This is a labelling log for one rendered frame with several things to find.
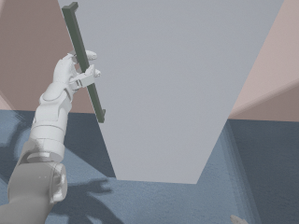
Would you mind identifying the handle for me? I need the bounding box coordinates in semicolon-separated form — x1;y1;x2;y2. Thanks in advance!
62;2;106;123

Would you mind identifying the robot left forearm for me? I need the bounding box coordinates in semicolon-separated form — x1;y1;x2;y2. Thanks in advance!
7;82;74;202

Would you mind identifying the left robot upper arm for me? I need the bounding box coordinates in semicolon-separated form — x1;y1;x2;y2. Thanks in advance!
0;161;68;224

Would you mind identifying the left robot hand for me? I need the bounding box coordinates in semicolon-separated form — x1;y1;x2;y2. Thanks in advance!
52;49;102;94

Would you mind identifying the fridge door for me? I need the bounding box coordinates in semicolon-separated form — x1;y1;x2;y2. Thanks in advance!
58;0;284;185

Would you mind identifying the right robot hand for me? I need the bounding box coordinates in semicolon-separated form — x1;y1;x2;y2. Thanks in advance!
230;215;249;224

